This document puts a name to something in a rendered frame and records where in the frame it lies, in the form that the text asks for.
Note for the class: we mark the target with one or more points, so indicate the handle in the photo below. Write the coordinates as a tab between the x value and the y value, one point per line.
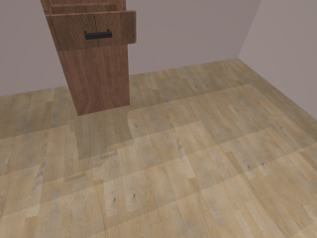
98	35

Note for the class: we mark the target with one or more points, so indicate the cabinet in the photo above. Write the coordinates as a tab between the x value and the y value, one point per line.
97	78

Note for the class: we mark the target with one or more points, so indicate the drawer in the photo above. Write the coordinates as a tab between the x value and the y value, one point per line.
68	23

